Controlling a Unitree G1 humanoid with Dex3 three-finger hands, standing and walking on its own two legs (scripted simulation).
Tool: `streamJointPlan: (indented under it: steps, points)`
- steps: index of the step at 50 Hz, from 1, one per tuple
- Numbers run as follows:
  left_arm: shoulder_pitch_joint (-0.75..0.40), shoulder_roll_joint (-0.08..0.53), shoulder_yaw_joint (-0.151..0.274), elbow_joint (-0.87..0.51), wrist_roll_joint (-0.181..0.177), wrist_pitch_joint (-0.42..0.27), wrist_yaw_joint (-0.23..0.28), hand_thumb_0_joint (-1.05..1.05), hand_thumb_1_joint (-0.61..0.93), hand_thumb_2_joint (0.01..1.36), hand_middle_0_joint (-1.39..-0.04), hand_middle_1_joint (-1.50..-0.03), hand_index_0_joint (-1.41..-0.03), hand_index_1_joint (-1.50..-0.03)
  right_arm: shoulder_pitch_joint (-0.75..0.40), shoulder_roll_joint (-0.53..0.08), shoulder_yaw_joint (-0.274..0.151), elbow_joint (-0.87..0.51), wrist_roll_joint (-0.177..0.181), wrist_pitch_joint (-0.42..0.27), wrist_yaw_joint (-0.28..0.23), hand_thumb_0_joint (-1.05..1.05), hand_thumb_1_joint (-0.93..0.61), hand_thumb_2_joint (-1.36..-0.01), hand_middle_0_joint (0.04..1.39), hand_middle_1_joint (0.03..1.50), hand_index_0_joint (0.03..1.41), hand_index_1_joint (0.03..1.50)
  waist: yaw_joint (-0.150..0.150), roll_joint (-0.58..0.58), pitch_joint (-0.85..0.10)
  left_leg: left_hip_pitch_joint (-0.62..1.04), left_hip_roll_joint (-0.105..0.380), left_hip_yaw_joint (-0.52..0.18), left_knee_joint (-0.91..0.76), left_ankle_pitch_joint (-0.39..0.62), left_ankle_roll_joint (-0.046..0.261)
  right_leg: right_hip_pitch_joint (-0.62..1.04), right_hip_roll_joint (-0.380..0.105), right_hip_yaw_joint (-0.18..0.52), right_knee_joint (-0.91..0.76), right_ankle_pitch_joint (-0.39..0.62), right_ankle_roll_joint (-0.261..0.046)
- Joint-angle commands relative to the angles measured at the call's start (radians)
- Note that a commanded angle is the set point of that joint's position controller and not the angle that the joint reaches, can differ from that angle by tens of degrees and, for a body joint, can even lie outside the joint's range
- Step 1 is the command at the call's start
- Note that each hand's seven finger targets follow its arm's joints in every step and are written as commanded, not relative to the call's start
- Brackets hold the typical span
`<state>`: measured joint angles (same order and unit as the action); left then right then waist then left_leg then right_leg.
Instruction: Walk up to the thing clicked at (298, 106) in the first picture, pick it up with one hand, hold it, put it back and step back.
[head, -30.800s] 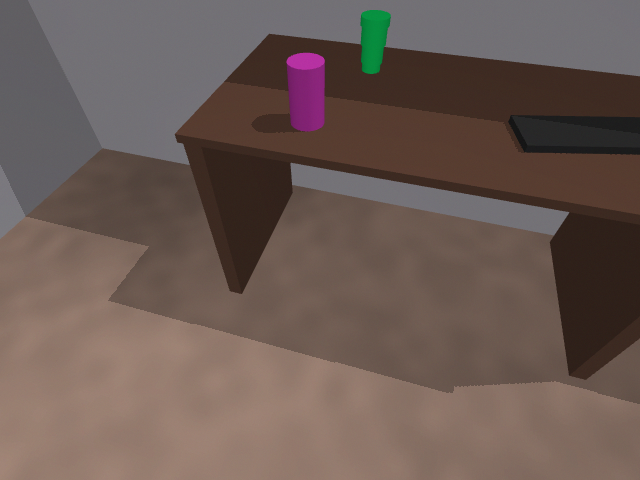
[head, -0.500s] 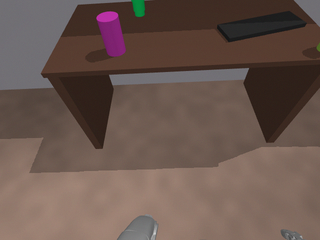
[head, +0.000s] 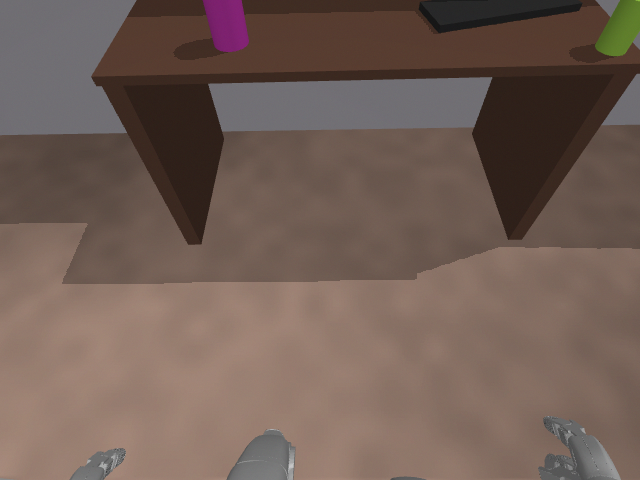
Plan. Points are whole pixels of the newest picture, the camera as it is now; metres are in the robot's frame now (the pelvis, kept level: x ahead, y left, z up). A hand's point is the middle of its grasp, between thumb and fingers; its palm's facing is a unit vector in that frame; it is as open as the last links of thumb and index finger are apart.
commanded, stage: step back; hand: left
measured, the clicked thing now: (224, 9) +1.04 +0.28 +0.04
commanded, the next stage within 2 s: stand in 1.34 s
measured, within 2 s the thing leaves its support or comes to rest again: neither
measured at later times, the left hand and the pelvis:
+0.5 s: hand out of the picture -0.06 +0.30 -0.13, palm faces +0.09 -0.91 -0.40, open 7.4 cm; pelvis -0.08 +0.01 +0.02, yaw +4 degrees
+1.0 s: hand out of the picture +0.02 +0.30 -0.14, palm faces +0.08 -0.93 -0.35, open 7.4 cm; pelvis -0.04 +0.03 +0.02, yaw +4 degrees
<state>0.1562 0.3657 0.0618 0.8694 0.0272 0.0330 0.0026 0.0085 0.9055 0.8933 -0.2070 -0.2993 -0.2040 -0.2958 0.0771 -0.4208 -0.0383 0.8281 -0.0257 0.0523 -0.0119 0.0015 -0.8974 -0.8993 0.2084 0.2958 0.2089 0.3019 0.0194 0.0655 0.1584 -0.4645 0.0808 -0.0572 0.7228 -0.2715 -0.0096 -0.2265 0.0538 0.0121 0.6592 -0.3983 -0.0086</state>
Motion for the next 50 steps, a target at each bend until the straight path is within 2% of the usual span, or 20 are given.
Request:
streamJointPlan:
  steps: [1,3,11,14,15,16,17,20,23,26,27,28,29,30,34,40,41,43,47,50]
  points:
    - [0.005,0.38,0.103,-0.086,0.015,-0.039,0.027,0.0,0.9,0.9,-0.2,-0.3,-0.2,-0.3,-0.019,-0.187,-0.071,-0.072,0.008,0.0,-0.026,0.0,-0.9,-0.9,0.2,0.3,0.2,0.3,0.04,-0.213,-0.116,-0.049,-0.13,-0.187,0.451,-0.32,0.004,-0.194,-0.482,0.537,-0.351,0.195,-0.291]
    - [-0.097,0.283,0.069,-0.088,0.011,-0.045,0.032,0.0,0.9,0.9,-0.2,-0.3,-0.2,-0.3,0.066,-0.173,-0.059,-0.019,0.018,-0.007,-0.021,0.0,-0.9,-0.9,0.2,0.3,0.2,0.3,-0.044,-0.111,-0.118,-0.054,-0.174,-0.151,0.472,-0.194,0.008,-0.106,-0.298,0.225,-0.212,0.416,-0.17]
    - [0.044,0.317,0.094,-0.042,0.022,-0.057,0.023,0.0,0.9,0.9,-0.2,-0.3,-0.2,-0.3,0.022,-0.176,-0.068,0.003,-0.016,-0.033,0.016,0.0,-0.9,-0.9,0.2,0.3,0.2,0.3,0.06,-0.237,-0.106,0.0,-0.079,-0.02,0.03,-0.296,-0.01,0.026,-0.339,0.322,-0.31,-0.282,-0.195]
    - [-0.018,0.293,0.07,-0.042,0.016,-0.044,0.009,0.0,0.9,0.9,-0.2,-0.3,-0.2,-0.3,0.166,-0.153,-0.075,0.093,-0.007,-0.05,0.024,0.0,-0.9,-0.9,0.2,0.3,0.2,0.3,-0.019,-0.217,-0.128,0.328,-0.116,0.077,-0.297,-0.144,0.035,-0.156,-0.268,0.177,-0.249,-0.249,-0.127]
    - [0.022,0.24,0.049,-0.034,0.017,-0.039,0.006,0.0,0.9,0.9,-0.2,-0.3,-0.2,-0.3,0.197,-0.171,-0.086,0.114,-0.014,-0.06,0.02,0.0,-0.9,-0.9,0.2,0.3,0.2,0.3,-0.034,-0.103,-0.146,0.447,-0.084,-0.008,-0.366,-0.159,0.049,-0.251,-0.21,0.113,-0.109,-0.221,-0.094]
    - [-0.004,0.176,0.026,-0.043,-0.003,-0.043,0.003,0.0,0.9,0.9,-0.2,-0.3,-0.2,-0.3,0.183,-0.257,-0.095,0.1,-0.022,-0.066,0.015,0.0,-0.9,-0.9,0.2,0.3,0.2,0.3,-0.051,0.162,-0.127,0.391,0.153,-0.447,-0.498,-0.52,0.137,-0.414,-0.083,0.009,0.07,-0.221,-0.007]
    - [-0.069,0.265,0.059,-0.026,-0.002,-0.042,0.009,0.0,0.9,0.9,-0.2,-0.3,-0.2,-0.3,0.13,-0.318,-0.102,0.078,-0.018,-0.066,0.018,0.0,-0.9,-0.9,0.2,0.3,0.2,0.3,-0.067,0.104,-0.053,0.129,0.275,-0.573,-0.576,-0.729,0.255,-0.312,-0.086,0.024,0.224,-0.201,0.003]
    - [0.007,0.223,0.046,0.021,-0.013,-0.054,-0.011,0.0,0.9,0.9,-0.2,-0.3,-0.2,-0.3,0.029,-0.203,-0.063,0.067,-0.023,-0.092,0.01,0.0,-0.9,-0.9,0.2,0.3,0.2,0.3,0.006,0.009,-0.053,0.191,0.139,-0.285,-0.474,-0.366,0.176,-0.233,-0.099,0.048,0.202,-0.03,-0.008]
    - [0.035,0.217,0.048,0.048,-0.007,-0.06,-0.021,0.0,0.9,0.9,-0.2,-0.3,-0.2,-0.3,0.05,-0.22,-0.076,0.078,-0.024,-0.084,0.02,0.0,-0.9,-0.9,0.2,0.3,0.2,0.3,-0.021,0.119,-0.081,0.151,0.131,-0.22,-0.467,-0.389,0.169,-0.09,-0.069,-0.026,0.051,-0.07,0.003]
    - [0.089,0.192,0.05,0.083,0.002,-0.075,-0.01,0.0,0.9,0.9,-0.2,-0.3,-0.2,-0.3,0.029,-0.189,-0.069,0.073,-0.014,-0.059,0.023,0.0,-0.9,-0.9,0.2,0.3,0.2,0.3,0.02,0.076,-0.082,0.077,0.088,-0.127,-0.338,-0.33,0.128,0.11,-0.029,-0.059,-0.231,0.059,-0.015]
    - [0.113,0.213,0.058,0.092,0.009,-0.084,0.0,0.0,0.9,0.9,-0.2,-0.3,-0.2,-0.3,0.056,-0.137,-0.052,0.071,-0.006,-0.057,0.021,0.0,-0.9,-0.9,0.2,0.3,0.2,0.3,0.031,-0.01,-0.11,0.032,0.043,-0.081,-0.22,-0.266,0.095,0.203,-0.051,0.022,-0.282,0.068,-0.023]
    - [0.139,0.283,0.075,0.096,0.019,-0.092,0.009,0.0,0.9,0.9,-0.2,-0.3,-0.2,-0.3,0.04,-0.09,-0.04,0.051,0.002,-0.059,0.022,0.0,-0.9,-0.9,0.2,0.3,0.2,0.3,0.049,-0.19,-0.113,-0.122,-0.072,-0.007,-0.008,-0.254,0.041,0.237,-0.232,0.355,-0.373,-0.108,-0.098]
    - [0.121,0.343,0.084,0.086,0.017,-0.096,0.008,0.0,0.9,0.9,-0.2,-0.3,-0.2,-0.3,0.03,-0.116,-0.048,0.054,-0.005,-0.055,0.011,0.0,-0.9,-0.9,0.2,0.3,0.2,0.3,0.052,-0.215,-0.071,-0.105,-0.095,-0.023,0.123,-0.313,0.026,0.097,-0.399,0.538,-0.453,-0.29,-0.179]
    - [0.067,0.341,0.084,0.057,0.012,-0.101,0.007,0.0,0.9,0.9,-0.2,-0.3,-0.2,-0.3,0.062,-0.152,-0.059,0.069,-0.004,-0.057,0.009,0.0,-0.9,-0.9,0.2,0.3,0.2,0.3,0.031,-0.154,-0.035,-0.072,-0.071,-0.089,0.17,-0.288,0.023,0.029,-0.43,0.548,-0.443,-0.266,-0.22]
    - [0.018,0.281,0.065,0.052,0.005,-0.108,0.012,0.0,0.9,0.9,-0.2,-0.3,-0.2,-0.3,0.104,-0.138,-0.054,0.107,0.0,-0.073,0.017,0.0,-0.9,-0.9,0.2,0.3,0.2,0.3,0.005,-0.171,-0.091,0.036,-0.043,-0.046,0.085,-0.192,0.014,0.018,-0.336,0.281,-0.356,0.118,-0.178]
    - [-0.042,0.214,0.021,0.033,-0.011,-0.078,0.004,0.0,0.9,0.9,-0.2,-0.3,-0.2,-0.3,0.14,-0.118,-0.06,0.152,-0.01,-0.085,0.007,0.0,-0.9,-0.9,0.2,0.3,0.2,0.3,-0.042,-0.139,-0.174,0.372,-0.05,0.033,-0.307,0.115,0.023,-0.101,-0.214,0.075,-0.125,0.355,-0.074]
    - [-0.022,0.169,0.007,0.032,-0.024,-0.072,0.002,0.0,0.9,0.9,-0.2,-0.3,-0.2,-0.3,0.111,-0.166,-0.064,0.143,-0.015,-0.093,0.0,0.0,-0.9,-0.9,0.2,0.3,0.2,0.3,-0.022,-0.007,-0.208,0.362,0.104,-0.17,-0.364,0.141,0.069,-0.118,-0.141,0.033,-0.055,0.287,-0.025]
    - [-0.011,0.202,0.015,0.078,-0.028,-0.059,0.008,0.0,0.9,0.9,-0.2,-0.3,-0.2,-0.3,0.004,-0.215,-0.063,0.127,-0.004,-0.091,0.006,0.0,-0.9,-0.9,0.2,0.3,0.2,0.3,0.01,0.034,-0.169,0.175,0.197,-0.247,-0.389,0.017,0.173,0.017,-0.081,-0.004,-0.042,-0.035,-0.012]
    - [0.003,0.214,0.012,0.123,-0.025,-0.077,0.009,0.0,0.9,0.9,-0.2,-0.3,-0.2,-0.3,-0.041,-0.152,-0.034,0.148,0.007,-0.089,0.004,0.0,-0.9,-0.9,0.2,0.3,0.2,0.3,0.019,0.048,-0.188,0.211,0.082,-0.077,-0.311,0.241,0.066,0.104,-0.13,0.058,-0.189,0.281,-0.026]
    - [-0.046,0.222,0.01,0.128,-0.027,-0.076,0.011,0.0,0.9,0.9,-0.2,-0.3,-0.2,-0.3,-0.034,-0.147,-0.035,0.175,0.009,-0.088,-0.001,0.0,-0.9,-0.9,0.2,0.3,0.2,0.3,-0.004,0.007,-0.223,0.291,0.058,-0.03,-0.298,0.36,0.047,0.11,-0.151,0.063,-0.194,0.42,-0.027]
